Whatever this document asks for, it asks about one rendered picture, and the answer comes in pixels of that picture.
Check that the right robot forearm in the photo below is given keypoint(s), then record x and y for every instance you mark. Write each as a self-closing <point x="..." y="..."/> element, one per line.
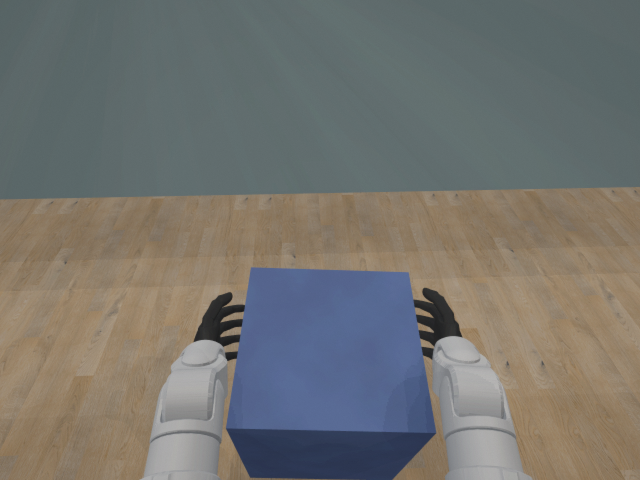
<point x="476" y="419"/>

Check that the left robot hand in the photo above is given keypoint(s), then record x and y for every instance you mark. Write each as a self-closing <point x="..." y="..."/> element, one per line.
<point x="211" y="327"/>

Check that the right robot hand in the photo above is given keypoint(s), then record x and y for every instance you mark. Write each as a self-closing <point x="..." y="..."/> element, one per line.
<point x="443" y="324"/>

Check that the left robot forearm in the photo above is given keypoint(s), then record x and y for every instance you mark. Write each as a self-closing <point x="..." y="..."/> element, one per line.
<point x="188" y="422"/>

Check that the carton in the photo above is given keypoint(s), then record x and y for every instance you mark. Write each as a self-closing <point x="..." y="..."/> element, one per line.
<point x="330" y="380"/>

